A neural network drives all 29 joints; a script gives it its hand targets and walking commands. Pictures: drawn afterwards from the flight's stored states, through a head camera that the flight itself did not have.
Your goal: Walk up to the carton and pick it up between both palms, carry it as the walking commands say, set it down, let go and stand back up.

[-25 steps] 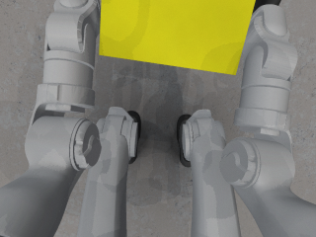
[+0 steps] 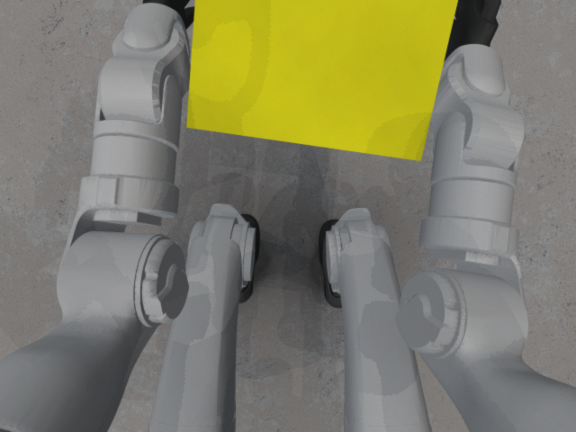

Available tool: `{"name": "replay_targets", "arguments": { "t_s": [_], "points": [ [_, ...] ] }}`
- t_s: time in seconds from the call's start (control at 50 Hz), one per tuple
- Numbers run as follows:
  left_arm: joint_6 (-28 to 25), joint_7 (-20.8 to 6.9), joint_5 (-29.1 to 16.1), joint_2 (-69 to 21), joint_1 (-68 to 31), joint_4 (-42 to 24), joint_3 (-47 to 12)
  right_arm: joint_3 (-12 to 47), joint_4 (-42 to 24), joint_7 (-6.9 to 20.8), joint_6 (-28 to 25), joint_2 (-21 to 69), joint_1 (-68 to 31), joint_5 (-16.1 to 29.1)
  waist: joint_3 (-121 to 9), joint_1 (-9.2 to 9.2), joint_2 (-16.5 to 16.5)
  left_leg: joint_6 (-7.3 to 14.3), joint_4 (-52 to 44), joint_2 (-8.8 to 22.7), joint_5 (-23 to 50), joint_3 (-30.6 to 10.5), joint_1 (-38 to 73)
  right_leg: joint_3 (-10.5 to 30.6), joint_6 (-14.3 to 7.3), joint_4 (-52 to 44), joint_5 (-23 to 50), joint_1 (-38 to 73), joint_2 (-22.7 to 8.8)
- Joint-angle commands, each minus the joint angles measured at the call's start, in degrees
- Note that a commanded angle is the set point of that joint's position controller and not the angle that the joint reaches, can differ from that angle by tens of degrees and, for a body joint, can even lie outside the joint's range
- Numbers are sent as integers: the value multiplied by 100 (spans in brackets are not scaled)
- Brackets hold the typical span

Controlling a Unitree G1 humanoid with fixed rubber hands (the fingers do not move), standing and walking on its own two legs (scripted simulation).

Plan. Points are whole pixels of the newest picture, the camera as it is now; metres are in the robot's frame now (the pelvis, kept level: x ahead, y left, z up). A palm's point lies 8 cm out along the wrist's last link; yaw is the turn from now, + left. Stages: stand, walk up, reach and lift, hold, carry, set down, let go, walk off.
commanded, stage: reach and lift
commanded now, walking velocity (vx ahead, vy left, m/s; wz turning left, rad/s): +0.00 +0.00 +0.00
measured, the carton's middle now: (312, 45) +0.53 -0.01 -0.14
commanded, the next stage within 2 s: none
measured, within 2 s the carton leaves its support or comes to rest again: neither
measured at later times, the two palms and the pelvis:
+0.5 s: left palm (138, 0) +0.52 +0.13 -0.03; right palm (503, 42) +0.50 -0.16 -0.02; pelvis +0.01 +0.00 +0.06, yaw +0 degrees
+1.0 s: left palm out of the picture +0.50 +0.13 +0.04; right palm out of the picture +0.47 -0.16 +0.05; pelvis +0.02 +0.00 +0.12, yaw +0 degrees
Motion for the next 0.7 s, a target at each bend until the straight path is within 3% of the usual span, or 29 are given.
{"name": "replay_targets", "arguments": {
  "t_s": [0.0, 0.3, 0.36, 0.38, 0.42, 0.44, 0.58, 0.62, 0.64, 0.68],
  "points": [
    [-289, -1242, -1118, -6255, -4155, -1011, -3425, 4551, -360, 1616, 23, 5826, -4454, 1173, -13600, -82, 157, -67, -1023, -561, 1042, 160, 4514, -398, -26, -1128, 935, 3331, 546],
    [-319, -1231, -1091, -6471, -3603, -1079, -3615, 4720, -360, 1631, -23, 5964, -3816, 1137, -13299, -106, 187, -75, -1642, -536, 1070, 17, 5096, -300, -46, -1721, 992, 3903, 550],
    [-325, -1204, -1145, -6489, -3455, -1276, -3741, 4871, -603, 1598, -39, 5985, -3751, 1202, -13577, -118, 126, -62, -1755, -561, 1276, -13, 5425, -288, -21, -1819, 1228, 4235, 563],
    [-326, -1214, -1061, -6422, -3418, -1002, -3632, 4745, -328, 1603, -43, 5931, -3685, 1122, -13064, -103, 162, -59, -1793, -534, 1027, -7, 5165, -260, -39, -1879, 976, 3987, 534],
    [-351, -1206, -1131, -6592, -3373, -1274, -3794, 4851, -537, 1614, -69, 6025, -3530, 1159, -13368, -174, 190, -80, -1924, -537, 1204, -63, 5578, -260, -42, -1989, 1166, 4279, 571],
    [-354, -1209, -1110, -6512, -3318, -1221, -3738, 4849, -497, 1609, -72, 5977, -3521, 1164, -13263, -103, 204, -85, -1918, -535, 1213, -35, 5490, -237, -56, -2011, 1171, 4268, 552],
    [-389, -1226, -1041, -6565, -3019, -1136, -3745, 4931, -486, 1601, -101, 6078, -3280, 1120, -12885, -77, 75, -45, -2270, -519, 1076, -77, 5604, -158, -30, -2376, 1085, 4622, 538],
    [-402, -1219, -1144, -6603, -3058, -1493, -3913, 5040, -692, 1589, -104, 6159, -3185, 1205, -13284, -77, 122, -55, -2377, -535, 1297, -108, 6001, -166, -30, -2457, 1315, 4924, 556],
    [-396, -1218, -1081, -6554, -2918, -1251, -3840, 4959, -556, 1589, -114, 6029, -3113, 1128, -12948, -134, 147, -54, -2386, -505, 1208, -123, 5881, -136, -45, -2484, 1226, 4747, 533],
    [-415, -1233, -1044, -6631, -2872, -1289, -3853, 5016, -601, 1603, -136, 6108, -3063, 1127, -12877, -74, 163, -53, -2511, -514, 1164, -112, 5977, -104, -49, -2630, 1177, 4889, 525]
  ]
}}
